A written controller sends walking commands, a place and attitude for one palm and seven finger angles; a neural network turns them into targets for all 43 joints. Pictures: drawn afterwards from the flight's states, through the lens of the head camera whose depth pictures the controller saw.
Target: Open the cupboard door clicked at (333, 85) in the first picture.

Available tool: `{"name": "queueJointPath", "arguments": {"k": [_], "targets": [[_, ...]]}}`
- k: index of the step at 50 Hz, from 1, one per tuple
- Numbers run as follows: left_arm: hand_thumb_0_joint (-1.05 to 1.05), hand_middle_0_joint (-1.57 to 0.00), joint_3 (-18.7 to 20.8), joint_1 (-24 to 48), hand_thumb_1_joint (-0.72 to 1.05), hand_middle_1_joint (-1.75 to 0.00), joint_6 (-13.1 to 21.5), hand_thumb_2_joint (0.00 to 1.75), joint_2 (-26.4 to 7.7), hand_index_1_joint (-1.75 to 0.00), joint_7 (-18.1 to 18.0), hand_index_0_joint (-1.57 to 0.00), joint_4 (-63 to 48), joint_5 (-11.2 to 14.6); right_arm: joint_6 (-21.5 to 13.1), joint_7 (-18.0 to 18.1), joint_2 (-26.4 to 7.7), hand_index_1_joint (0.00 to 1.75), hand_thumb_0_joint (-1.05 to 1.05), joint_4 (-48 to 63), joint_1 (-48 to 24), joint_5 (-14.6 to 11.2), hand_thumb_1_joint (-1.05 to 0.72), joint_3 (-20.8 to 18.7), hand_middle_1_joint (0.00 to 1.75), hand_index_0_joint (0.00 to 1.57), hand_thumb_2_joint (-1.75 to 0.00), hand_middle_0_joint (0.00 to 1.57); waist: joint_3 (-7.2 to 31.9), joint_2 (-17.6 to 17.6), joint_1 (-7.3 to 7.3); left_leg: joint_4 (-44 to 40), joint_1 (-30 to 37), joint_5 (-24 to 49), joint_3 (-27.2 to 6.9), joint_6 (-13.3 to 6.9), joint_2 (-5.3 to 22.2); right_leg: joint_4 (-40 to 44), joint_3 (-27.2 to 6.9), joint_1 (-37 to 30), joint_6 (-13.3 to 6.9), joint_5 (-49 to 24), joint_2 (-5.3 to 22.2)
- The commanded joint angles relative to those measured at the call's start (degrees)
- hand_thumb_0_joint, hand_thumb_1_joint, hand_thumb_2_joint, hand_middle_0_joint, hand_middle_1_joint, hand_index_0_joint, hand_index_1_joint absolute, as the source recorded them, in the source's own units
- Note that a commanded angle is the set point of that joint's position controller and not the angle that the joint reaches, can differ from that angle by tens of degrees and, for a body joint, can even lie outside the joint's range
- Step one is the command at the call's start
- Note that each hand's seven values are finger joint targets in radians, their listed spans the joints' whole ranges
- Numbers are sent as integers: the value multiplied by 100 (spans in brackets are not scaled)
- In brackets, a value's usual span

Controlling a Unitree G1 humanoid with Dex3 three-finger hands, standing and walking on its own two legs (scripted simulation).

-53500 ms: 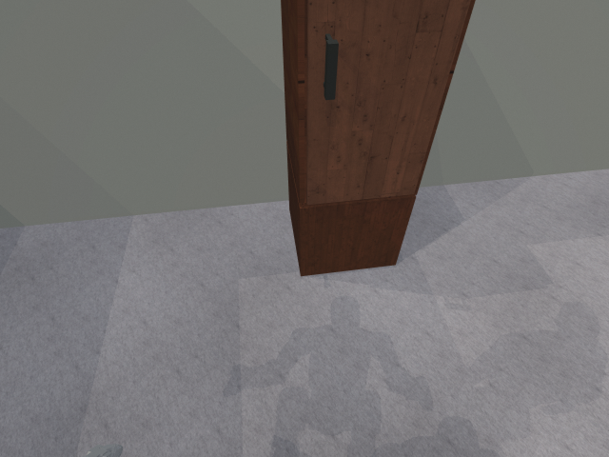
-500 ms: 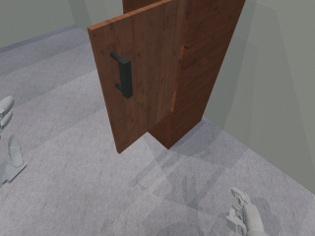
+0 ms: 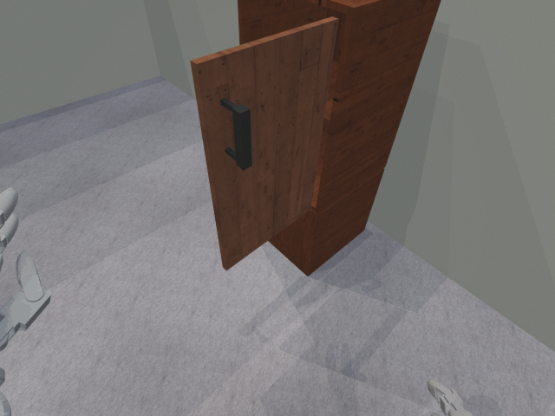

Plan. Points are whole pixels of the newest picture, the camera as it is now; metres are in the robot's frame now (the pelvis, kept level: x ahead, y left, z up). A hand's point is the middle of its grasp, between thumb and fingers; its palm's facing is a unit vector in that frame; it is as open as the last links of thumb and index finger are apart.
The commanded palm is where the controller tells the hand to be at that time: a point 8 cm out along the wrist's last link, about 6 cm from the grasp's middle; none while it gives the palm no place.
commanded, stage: stop stepping back and stand still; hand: left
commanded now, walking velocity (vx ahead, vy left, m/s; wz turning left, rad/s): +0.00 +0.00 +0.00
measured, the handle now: (235, 134) +0.58 +0.12 +0.11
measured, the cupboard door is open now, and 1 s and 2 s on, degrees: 92 92 92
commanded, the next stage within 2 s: let the arm hang, fingers relaxed in 0.38 s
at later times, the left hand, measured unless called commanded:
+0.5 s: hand (27, 306) +0.19 +0.28 +0.15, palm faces +0.40 -0.79 -0.47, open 7.4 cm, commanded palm none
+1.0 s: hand out of the picture -0.05 +0.21 -0.17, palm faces +0.04 -0.97 -0.24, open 7.2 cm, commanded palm none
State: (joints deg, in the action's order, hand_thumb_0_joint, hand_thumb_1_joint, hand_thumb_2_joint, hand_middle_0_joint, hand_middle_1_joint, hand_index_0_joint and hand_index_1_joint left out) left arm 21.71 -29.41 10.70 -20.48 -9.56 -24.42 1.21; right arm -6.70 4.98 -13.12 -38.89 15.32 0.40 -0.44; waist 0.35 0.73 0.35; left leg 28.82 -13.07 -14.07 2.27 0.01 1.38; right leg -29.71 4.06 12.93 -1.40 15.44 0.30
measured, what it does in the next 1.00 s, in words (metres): stands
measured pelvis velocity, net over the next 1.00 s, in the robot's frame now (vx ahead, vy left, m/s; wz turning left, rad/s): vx -0.02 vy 0.01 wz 0.03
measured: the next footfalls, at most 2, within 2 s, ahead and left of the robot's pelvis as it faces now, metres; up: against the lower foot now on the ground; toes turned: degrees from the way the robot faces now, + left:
none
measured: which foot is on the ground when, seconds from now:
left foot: down 0.00-1.00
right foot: down 0.00-1.00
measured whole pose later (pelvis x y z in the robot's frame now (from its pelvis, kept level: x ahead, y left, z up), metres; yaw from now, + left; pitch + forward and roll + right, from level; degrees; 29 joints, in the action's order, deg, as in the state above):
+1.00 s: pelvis -0.02 +0.01 +0.00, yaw +2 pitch -1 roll -1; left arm 0.7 -17.0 -1.4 -12.5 -0.9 64.9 -0.5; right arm 1.8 0.6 -11.3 -63.5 17.2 1.0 -0.6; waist -4.5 -0.4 0.0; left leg 26.3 -14.4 -11.1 0.8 -0.8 0.3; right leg -24.5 5.5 12.4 -0.7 11.4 1.1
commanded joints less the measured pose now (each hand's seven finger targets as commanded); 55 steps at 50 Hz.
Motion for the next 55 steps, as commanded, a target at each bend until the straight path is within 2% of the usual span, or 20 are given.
{"name": "queueJointPath", "arguments": {"k": [1, 3, 6, 11, 15, 23, 24, 25, 26, 27, 28, 30, 32, 34, 37, 40, 41, 44, 47, 55], "targets": [[0, -20, 853, 233, 90, -30, 492, 90, -1240, -30, -54, -20, -1331, -19, -405, 4, -567, 30, 0, 1075, -755, -7, -90, -109, 30, 20, -90, 20, -40, -660, -58, -1144, -784, -147, -863, -351, 711, 266, -372, -397, 153, -275, 132], [0, -20, 812, 73, 90, -30, 492, 90, -1131, -30, -36, -20, -1048, 20, -414, -30, -589, 30, 0, 1080, -718, -30, -90, -142, 30, 20, -90, 20, 98, -327, -42, -850, -708, -62, -592, -264, 490, 528, -599, -468, 97, -535, 238], [0, -20, 788, 10, 90, -30, 508, 90, -1132, -30, -3, -20, -1089, 62, -436, -74, -574, 30, 0, 1091, -711, -31, -90, -148, 30, 20, -90, 20, 313, -206, -15, -541, -326, 261, -381, -152, 315, 765, -795, -319, 29, -710, 402], [0, -20, 805, 70, 90, -30, 479, 90, -1180, -30, 10, -20, -1212, 65, -395, -71, -555, 30, 0, 1128, -772, -25, -90, -135, 30, 20, -90, 20, 375, -256, -27, -676, -216, 288, -393, -131, 317, 841, -716, -326, 71, -695, 335], [0, -20, 855, 199, 90, -30, 457, 90, -1254, -30, 0, -20, -1282, 49, -377, -42, -568, 30, 0, 1161, -814, -12, -90, -131, 30, 20, -90, 20, 309, -461, -47, -887, -274, 186, -436, -116, 329, 855, -599, -370, 112, -602, 243], [0, -20, 712, 122, 90, -30, 421, 90, -1076, -30, -2, -20, -1178, 50, -362, -29, -555, 30, 0, 1196, -771, -30, -90, -138, 30, 20, -90, 20, 368, -461, -41, -927, -219, 334, -390, -91, 320, 882, -553, -507, 134, -880, 223], [0, -20, -1526, 520, 90, -30, -485, 90, -254, -30, 804, -20, 3297, -391, -481, -555, -1648, 30, 0, -308, -1069, -44, -90, -456, 30, 20, -90, 20, -174, -563, 235, -55, -812, 1313, -701, -207, 511, 79, -265, 335, -11, -1378, 608], [0, -20, -1457, 503, 90, -30, -889, 90, -111, -30, 925, -20, 3463, -319, -118, -543, -1290, 30, 0, -309, -593, -61, -90, -464, 30, 20, -90, 20, 239, -367, 110, -133, -377, 1953, -523, -127, 554, 168, -514, 365, -35, -1159, 548], [0, -20, -1470, 654, 90, -30, -976, 90, -74, -30, 940, -20, 3600, -303, 46, -522, -1246, 30, 0, -266, -484, -20, -90, -414, 30, 20, -90, 20, 428, -228, 96, -205, -479, 1570, -740, -270, 685, 10, -353, 329, -78, -591, 448], [0, -20, -1493, 815, 90, -30, -992, 90, -112, -30, 948, -20, 3839, -314, 161, -508, -1254, 30, 0, -213, -595, 4, -90, -360, 30, 20, -90, 20, 386, -81, 44, -343, -728, 1270, -921, -404, 743, -136, -343, 228, -84, -348, 372], [0, -20, -1520, 943, 90, -30, -993, 90, -193, -30, 957, -20, 4148, -330, 234, -505, -1275, 30, 0, -218, -691, 41, -90, -321, 30, 20, -90, 20, 373, 288, -7, -392, -867, 1023, -1020, -458, 728, -114, -361, 59, -106, -287, 359], [0, -20, -1568, 1303, 90, -30, -988, 90, -398, -30, 958, -20, 4845, -355, 356, -518, -1311, 30, 0, -339, -738, 71, -90, -313, 30, 20, -90, 20, 339, 853, -30, -282, -769, 692, -905, -383, 521, 195, -550, 46, -226, -289, 558], [0, -20, -1704, 1617, 90, -30, -1035, 90, -426, -30, 938, -20, 5612, -326, 489, -523, -1168, 30, 0, -610, -719, 96, -90, -253, 30, 20, -90, 20, 239, 710, 27, -157, -512, 385, -734, -295, 284, 542, -784, 271, -335, -49, 779], [0, -20, -1840, 1805, 90, -30, -1076, 90, -362, -30, 906, -20, 6278, -289, 600, -520, -969, 30, 0, -848, -637, 117, -90, -171, 30, 20, -90, 20, 159, 258, 64, -205, -321, 261, -624, -233, 211, 742, -833, 357, -332, 189, 812], [0, -20, -1938, 1740, 90, -30, -1062, 90, -207, -30, 874, -20, 7123, -238, 639, -484, -822, 30, 0, -1213, -523, 113, -90, -107, 30, 20, -90, 20, 247, -570, 17, -594, -290, 315, -731, -215, 357, 675, -728, 7, -228, 40, 644], [0, -20, -1896, 1478, 90, -30, -1037, 90, -49, -30, 842, -20, 7761, -219, 662, -421, -738, 30, 0, -1512, -375, 106, -90, -113, 30, 20, -90, 20, 194, -809, -68, -787, -389, 101, -763, -200, 425, 798, -602, -303, -199, -84, 586], [0, -20, -1909, 1448, 90, -30, -1043, 90, -17, -30, 847, -20, 7931, -208, 669, -414, -693, 30, 0, -1606, -313, 103, -90, -113, 30, 20, -90, 20, 158, -905, -53, -850, -418, -26, -758, -195, 431, 836, -582, -323, -203, -61, 600], [0, -20, -1927, 1393, 90, -30, -1018, 90, -13, -30, 849, -20, 8287, -176, 681, -384, -659, 30, 0, -1865, -82, 79, -90, -131, 30, 20, -90, 20, 59, -763, -35, -909, -356, -113, -754, -191, 415, 978, -590, -318, -225, -14, 618], [0, -20, -1938, 1406, 90, -30, -1005, 90, 9, -30, 840, -20, 8524, -174, 686, -361, -686, 30, 0, -2049, 109, 61, -90, -171, 30, 20, -90, 20, -124, -308, -5, -947, -268, -134, -773, -215, 443, 1090, -542, -201, -228, 109, 619], [0, -20, -1941, 1384, 90, -30, -992, 90, -1, -30, 798, -20, 8795, -173, 700, -344, -619, 30, 0, -2291, 214, 53, -90, -192, 30, 20, -90, 20, -317, 35, 9, -908, -4, 55, -615, -225, 411, 1256, -589, 11, -228, 265, 651]]}}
